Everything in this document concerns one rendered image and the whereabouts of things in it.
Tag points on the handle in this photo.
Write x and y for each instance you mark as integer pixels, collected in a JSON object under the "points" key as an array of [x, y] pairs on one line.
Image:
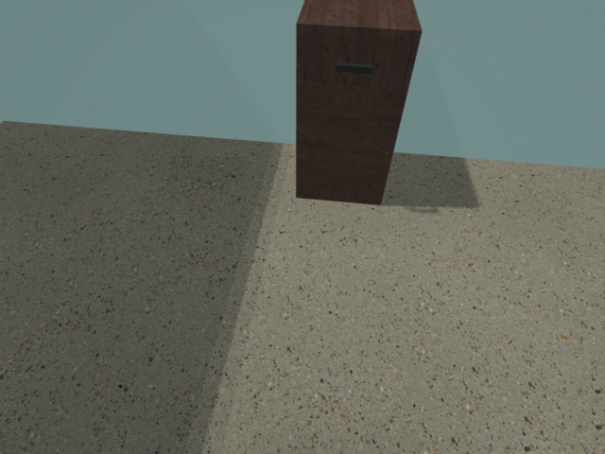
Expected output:
{"points": [[354, 68]]}

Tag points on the drawer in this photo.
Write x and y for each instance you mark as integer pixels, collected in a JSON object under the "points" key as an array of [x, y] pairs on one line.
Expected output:
{"points": [[322, 50]]}

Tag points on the cabinet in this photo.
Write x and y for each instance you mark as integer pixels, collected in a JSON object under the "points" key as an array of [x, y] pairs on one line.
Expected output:
{"points": [[345, 135]]}

